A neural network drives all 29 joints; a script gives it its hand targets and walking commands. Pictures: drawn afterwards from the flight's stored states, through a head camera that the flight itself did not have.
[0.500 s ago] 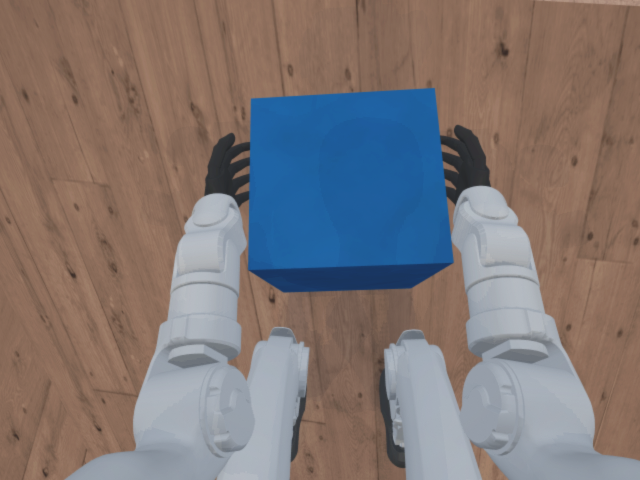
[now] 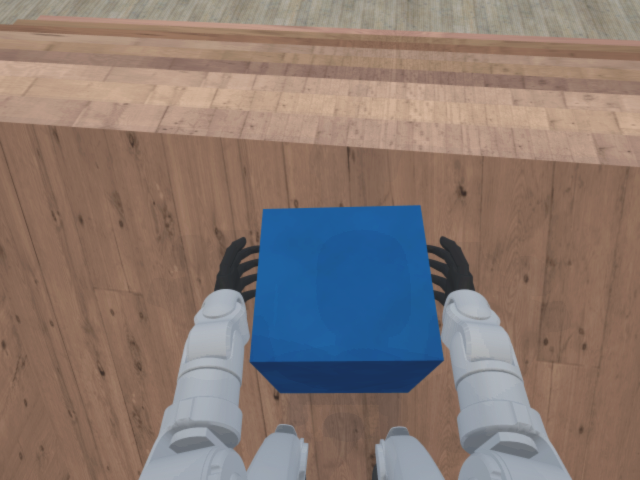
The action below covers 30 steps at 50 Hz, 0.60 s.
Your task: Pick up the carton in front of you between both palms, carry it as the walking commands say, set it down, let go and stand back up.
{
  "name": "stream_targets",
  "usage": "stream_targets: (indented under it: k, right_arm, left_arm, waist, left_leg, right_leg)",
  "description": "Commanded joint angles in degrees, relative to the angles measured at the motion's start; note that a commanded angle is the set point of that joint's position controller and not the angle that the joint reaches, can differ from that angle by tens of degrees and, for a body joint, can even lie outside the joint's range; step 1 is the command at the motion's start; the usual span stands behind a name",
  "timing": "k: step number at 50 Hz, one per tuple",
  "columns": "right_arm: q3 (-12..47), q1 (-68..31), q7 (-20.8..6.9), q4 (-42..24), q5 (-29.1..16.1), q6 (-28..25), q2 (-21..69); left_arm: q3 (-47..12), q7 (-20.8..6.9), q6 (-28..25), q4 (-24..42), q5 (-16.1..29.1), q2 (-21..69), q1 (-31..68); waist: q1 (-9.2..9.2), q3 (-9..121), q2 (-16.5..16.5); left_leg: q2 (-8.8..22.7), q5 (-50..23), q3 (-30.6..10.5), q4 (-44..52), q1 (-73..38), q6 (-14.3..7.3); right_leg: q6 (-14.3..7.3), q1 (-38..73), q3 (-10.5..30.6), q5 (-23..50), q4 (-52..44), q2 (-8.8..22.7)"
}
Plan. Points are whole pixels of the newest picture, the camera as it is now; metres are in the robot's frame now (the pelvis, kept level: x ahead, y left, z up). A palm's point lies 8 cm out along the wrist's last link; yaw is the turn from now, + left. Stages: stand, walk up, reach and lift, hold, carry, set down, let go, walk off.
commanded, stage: reach and lift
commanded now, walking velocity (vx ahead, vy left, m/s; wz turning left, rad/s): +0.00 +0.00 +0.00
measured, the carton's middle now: (342, 309) +0.36 +0.00 -0.09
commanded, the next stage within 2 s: hold in 1.44 s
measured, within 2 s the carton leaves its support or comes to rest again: neither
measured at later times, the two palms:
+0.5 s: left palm (196, 272) +0.32 +0.15 +0.11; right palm (506, 275) +0.32 -0.15 +0.11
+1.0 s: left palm (194, 265) +0.32 +0.15 +0.12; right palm (510, 270) +0.32 -0.15 +0.12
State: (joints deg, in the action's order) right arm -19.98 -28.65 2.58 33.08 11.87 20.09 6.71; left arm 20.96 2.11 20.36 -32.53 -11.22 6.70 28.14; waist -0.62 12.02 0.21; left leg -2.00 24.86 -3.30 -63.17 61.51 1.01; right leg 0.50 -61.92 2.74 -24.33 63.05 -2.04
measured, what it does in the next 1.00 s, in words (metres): rises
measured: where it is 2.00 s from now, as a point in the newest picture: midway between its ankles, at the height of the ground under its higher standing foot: outside the picture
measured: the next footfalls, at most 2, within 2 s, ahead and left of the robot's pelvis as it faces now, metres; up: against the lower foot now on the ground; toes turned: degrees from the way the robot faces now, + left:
none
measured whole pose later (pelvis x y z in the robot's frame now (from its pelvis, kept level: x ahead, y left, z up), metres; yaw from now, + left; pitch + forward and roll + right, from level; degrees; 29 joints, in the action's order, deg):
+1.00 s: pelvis +0.02 +0.00 +0.09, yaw +0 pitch -5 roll +0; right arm -17.2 -18.4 -1.0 20.1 17.0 35.5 9.6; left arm 17.3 -1.2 35.7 -20.1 -17.0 9.6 18.4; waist 0.0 -2.0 0.1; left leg -1.0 12.3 -3.6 -25.0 7.8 0.3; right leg 0.3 -8.2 3.4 -11.8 24.9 -1.0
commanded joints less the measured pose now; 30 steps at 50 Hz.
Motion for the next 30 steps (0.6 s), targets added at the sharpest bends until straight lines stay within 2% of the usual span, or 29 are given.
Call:
stream_targets:
  k: [1, 8, 16, 20, 26, 30]
  right_arm:
    - [33.69, -28.03, -13.63, 1.18, -7.69, -0.39, 60.55]
    - [35.3, -21.37, -14.05, -1.62, -7.72, 1.6, 60.27]
    - [37.9, -16.07, -14.85, -7.14, -8.91, 6.78, 59.6]
    - [38.53, -14.84, -15.27, -10.24, -9.23, 10.24, 58.62]
    - [33.01, -15.57, -16.16, -7.98, -6.76, 13.64, 56.79]
    - [31.52, -20.29, -16.91, -7.33, -6.15, 13.5, 57.23]
  left_arm:
    - [-34.21, -13.72, -0.45, -0.94, 7.58, 59.96, 28.7]
    - [-36.26, -13.98, 1.55, 1.57, 7.74, 59.88, 21.98]
    - [-38.77, -14.74, 6.79, 6.94, 8.51, 59.23, 16.55]
    - [-39.6, -15.23, 10.01, 9.65, 8.77, 58.48, 15.26]
    - [-34.16, -16.05, 13.27, 7.62, 6.2, 56.29, 16.39]
    - [-32.62, -16.57, 13.17, 7.14, 5.47, 56.85, 20.89]
  waist:
    - [0.04, 29.36, -0.44]
    - [0.17, 22.08, -0.29]
    - [0.31, 13.71, 0.11]
    - [0.61, 7.55, -0.28]
    - [0.69, -2.37, -0.07]
    - [0.45, -2.47, 0.24]
  left_leg:
    - [-5.82, -15.46, -0.76, 12.28, -22.65, -0.98]
    - [-4.77, -20.76, -1.83, 21.44, -34.04, -1.17]
    - [-3.66, -25.14, -1.88, 31.21, -46.43, -0.98]
    - [-3.17, -23.44, -2.03, 36.07, -50.75, -1.05]
    - [-2.8, -13.97, -1.32, 40.55, -51.31, -1.5]
    - [-2.55, -10.94, -0.86, 40.77, -51.57, -1.81]
  right_leg:
    - [-0.53, 25.61, 1.42, 15.78, -11.94, -5.67]
    - [-0.75, 36.15, 2.25, 20.95, -20.85, -4.78]
    - [-0.56, 48.08, 2.53, 25.08, -31.15, -3.71]
    - [-0.57, 52.15, 2.34, 23.47, -36.12, -3.25]
    - [-1.17, 52.65, 1.61, 14.41, -40.25, -2.7]
    - [-1.3, 52.92, 1.24, 11.21, -40.43, -2.45]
